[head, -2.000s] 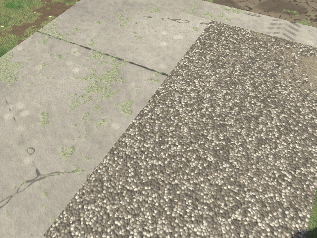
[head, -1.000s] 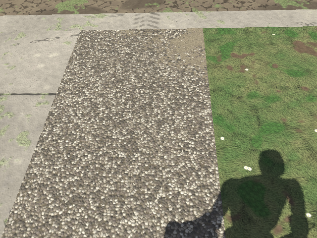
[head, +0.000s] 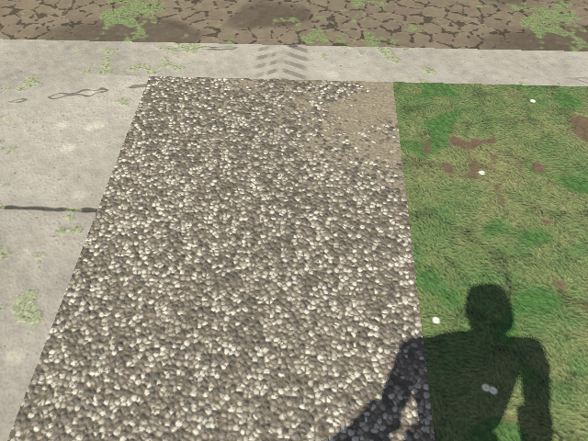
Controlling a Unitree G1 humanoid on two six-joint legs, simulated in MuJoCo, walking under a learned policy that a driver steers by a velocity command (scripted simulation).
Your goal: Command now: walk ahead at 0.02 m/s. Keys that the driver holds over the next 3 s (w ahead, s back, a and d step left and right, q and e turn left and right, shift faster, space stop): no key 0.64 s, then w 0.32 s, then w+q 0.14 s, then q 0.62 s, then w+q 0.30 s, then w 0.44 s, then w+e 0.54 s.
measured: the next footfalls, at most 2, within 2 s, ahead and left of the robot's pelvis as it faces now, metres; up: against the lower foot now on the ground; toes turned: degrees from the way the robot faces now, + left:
right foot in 0.96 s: +0.18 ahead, -0.10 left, +0.00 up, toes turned -5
left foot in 1.40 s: +0.43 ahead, +0.05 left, +0.00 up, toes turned +15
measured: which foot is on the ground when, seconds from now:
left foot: down 0.00-0.98, up 1.00-1.00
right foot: down 0.00-0.74, up 0.76-0.94, down 0.96-1.00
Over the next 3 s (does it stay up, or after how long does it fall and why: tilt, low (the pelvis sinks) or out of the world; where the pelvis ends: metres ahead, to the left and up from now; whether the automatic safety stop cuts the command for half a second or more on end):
stays up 0.77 0.23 -0.02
